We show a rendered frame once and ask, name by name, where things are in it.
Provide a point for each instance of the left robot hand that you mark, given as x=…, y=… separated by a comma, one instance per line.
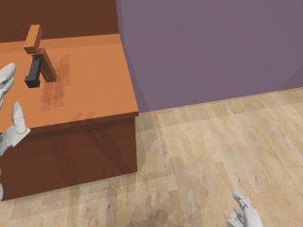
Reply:
x=13, y=135

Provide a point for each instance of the counter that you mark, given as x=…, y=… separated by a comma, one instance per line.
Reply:
x=82, y=116

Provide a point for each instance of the right robot hand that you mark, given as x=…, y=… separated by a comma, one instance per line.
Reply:
x=248, y=218

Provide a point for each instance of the tap lever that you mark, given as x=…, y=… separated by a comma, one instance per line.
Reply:
x=32, y=80

